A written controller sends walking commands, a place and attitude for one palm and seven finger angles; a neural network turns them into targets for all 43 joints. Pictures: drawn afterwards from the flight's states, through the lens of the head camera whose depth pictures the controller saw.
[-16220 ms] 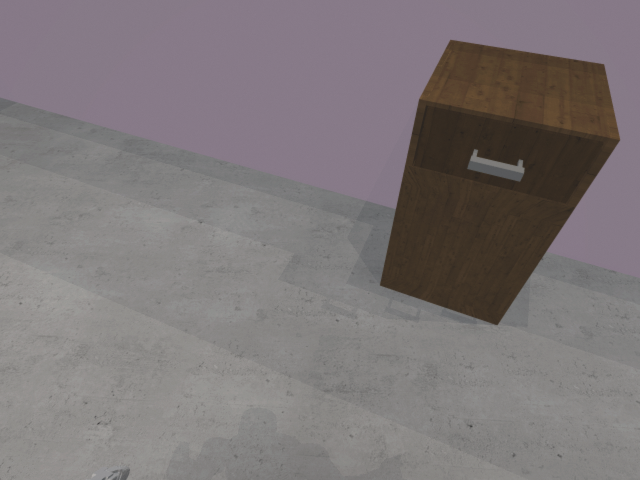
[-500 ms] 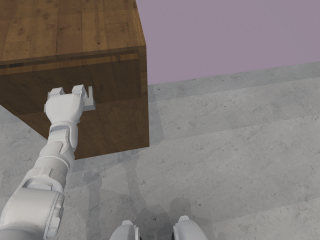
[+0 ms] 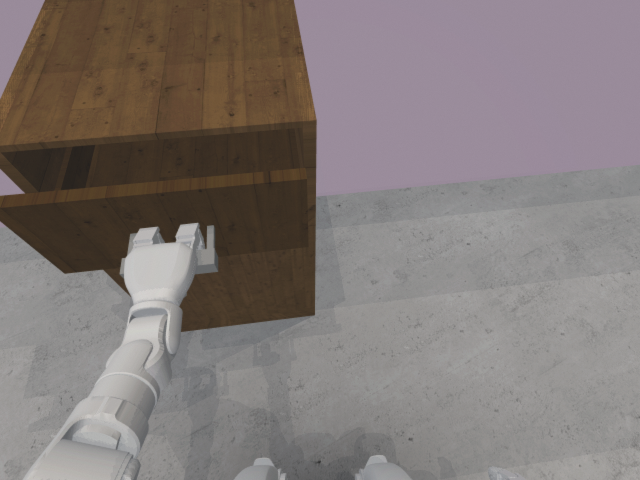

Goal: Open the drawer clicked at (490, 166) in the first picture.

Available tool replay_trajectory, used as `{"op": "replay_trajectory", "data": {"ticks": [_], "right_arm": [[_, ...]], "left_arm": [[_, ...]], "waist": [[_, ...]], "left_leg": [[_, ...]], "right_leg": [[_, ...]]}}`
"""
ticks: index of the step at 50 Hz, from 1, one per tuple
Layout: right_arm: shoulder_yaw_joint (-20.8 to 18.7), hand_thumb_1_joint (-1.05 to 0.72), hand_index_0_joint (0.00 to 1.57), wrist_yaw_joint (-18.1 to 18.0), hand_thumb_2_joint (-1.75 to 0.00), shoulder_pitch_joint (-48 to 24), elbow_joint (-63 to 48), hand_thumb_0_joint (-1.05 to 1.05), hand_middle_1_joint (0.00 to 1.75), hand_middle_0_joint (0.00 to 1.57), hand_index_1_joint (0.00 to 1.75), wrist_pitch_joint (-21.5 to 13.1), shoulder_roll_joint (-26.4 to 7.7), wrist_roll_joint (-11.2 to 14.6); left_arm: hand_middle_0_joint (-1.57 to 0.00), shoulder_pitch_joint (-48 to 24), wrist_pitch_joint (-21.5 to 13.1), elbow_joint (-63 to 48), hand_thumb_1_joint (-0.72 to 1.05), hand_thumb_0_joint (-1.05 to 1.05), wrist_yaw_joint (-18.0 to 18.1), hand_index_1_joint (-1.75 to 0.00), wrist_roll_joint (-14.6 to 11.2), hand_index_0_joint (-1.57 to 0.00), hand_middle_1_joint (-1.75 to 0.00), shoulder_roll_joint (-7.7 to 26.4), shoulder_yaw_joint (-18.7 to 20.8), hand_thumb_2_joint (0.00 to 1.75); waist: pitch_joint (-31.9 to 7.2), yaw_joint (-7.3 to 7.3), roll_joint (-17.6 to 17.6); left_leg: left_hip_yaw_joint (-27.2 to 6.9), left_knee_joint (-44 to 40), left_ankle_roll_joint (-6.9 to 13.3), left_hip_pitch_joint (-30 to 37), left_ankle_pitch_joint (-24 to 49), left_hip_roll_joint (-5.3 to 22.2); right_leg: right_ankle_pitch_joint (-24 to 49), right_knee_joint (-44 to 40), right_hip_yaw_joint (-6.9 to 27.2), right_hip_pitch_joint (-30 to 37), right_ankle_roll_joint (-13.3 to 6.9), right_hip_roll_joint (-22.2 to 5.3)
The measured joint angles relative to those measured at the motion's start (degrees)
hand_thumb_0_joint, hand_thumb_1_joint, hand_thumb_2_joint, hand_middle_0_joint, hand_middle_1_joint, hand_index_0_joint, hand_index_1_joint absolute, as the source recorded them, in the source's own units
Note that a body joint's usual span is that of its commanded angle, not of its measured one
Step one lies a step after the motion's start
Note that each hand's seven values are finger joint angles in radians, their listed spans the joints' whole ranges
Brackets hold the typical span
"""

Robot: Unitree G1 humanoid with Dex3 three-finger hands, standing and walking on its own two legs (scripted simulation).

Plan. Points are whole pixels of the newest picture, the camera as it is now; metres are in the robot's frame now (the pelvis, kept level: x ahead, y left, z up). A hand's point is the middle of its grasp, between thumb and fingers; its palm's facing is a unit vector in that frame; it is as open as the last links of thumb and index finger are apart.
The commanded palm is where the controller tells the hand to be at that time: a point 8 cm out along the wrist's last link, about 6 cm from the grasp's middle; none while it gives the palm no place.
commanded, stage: pull the drawer open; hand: left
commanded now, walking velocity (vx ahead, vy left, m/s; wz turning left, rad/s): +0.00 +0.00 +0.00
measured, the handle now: (171, 250) +0.43 +0.22 -0.03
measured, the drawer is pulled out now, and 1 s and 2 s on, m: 0.09 0.22 0.30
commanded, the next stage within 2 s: none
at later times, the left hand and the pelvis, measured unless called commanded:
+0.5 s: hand (173, 324) +0.33 +0.20 -0.05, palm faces -0.03 -0.03 -1.00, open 5.6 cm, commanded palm +0.29 +0.20 +0.00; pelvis -0.01 -0.01 +0.00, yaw +1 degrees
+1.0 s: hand (170, 377) +0.26 +0.19 -0.05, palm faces -0.03 -0.05 -1.00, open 5.7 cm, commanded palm +0.22 +0.19 +0.00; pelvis -0.01 -0.02 +0.00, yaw +1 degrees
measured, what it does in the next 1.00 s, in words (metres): stands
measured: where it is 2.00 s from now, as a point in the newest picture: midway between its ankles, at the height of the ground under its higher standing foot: outside the picture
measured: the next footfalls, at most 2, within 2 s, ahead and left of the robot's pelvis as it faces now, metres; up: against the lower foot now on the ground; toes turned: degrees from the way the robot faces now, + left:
none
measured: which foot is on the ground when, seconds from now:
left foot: down 0.00-1.00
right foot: down 0.00-1.00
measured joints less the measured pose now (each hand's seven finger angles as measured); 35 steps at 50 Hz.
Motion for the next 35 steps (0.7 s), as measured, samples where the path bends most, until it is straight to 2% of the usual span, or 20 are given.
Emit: {"op": "replay_trajectory", "data": {"ticks": [27, 35], "right_arm": [[0.14, -0.90, 0.20, -0.63, -0.89, -1.25, -0.16, 0.01, 0.30, 0.20, 0.30, -1.96, -0.21, 0.31], [0.37, -0.90, 0.20, -0.65, -0.89, -2.14, -1.18, 0.01, 0.30, 0.20, 0.30, -2.46, -0.03, 0.40]], "left_arm": [[-0.40, 10.93, 1.49, -8.15, 0.69, 0.00, 1.48, -1.35, 0.07, -0.42, -1.35, -2.01, -1.96, 0.82], [-0.39, 16.51, 1.67, -13.18, 0.69, 0.00, 1.16, -1.35, -0.19, -0.42, -1.35, -2.34, -2.03, 0.81]], "waist": [[0.35, 1.47, 0.02], [0.13, 1.80, -0.24]], "left_leg": [[0.03, -0.06, -0.68, 2.52, 0.77, -0.22], [0.26, -0.47, -0.90, 3.81, 0.61, -0.03]], "right_leg": [[0.01, 1.35, -0.02, 1.89, -0.75, -0.21], [-0.19, 1.29, 0.22, 2.89, -0.97, 0.00]]}}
